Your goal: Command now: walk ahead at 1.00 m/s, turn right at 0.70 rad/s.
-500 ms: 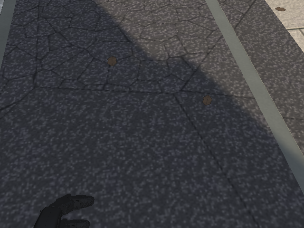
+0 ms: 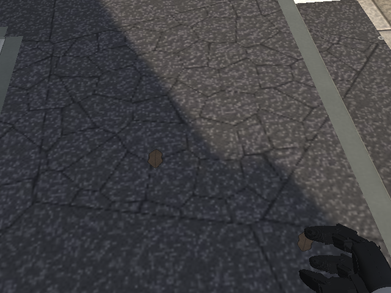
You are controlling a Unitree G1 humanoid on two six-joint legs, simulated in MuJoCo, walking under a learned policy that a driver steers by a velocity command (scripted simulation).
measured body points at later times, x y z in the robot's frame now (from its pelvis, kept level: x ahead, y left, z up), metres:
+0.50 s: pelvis +0.47 -0.05 -0.02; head +0.48 -0.06 +0.43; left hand +0.75 +0.10 -0.11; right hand +0.33 -0.28 -0.16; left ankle +0.24 +0.15 -0.62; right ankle +0.57 -0.10 -0.72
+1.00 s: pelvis +0.87 -0.23 +0.01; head +0.89 -0.25 +0.45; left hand +1.17 -0.10 -0.10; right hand +0.77 -0.53 -0.08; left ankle +1.02 -0.18 -0.71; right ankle +0.70 -0.17 -0.61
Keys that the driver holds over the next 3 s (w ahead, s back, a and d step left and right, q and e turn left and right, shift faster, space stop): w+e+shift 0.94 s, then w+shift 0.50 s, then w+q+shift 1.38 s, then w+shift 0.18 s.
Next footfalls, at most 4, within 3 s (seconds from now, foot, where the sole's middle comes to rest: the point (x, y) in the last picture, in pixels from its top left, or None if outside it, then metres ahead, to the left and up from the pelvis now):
0.02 left None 0.22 0.13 -0.75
0.48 right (265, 250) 0.60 -0.12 -0.75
0.90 left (290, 150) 1.05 -0.21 -0.75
1.42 right None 1.07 -0.73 -0.89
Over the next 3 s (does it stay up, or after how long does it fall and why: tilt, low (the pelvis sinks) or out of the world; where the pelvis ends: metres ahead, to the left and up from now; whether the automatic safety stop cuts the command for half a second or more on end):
stays up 2.17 -1.41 -0.13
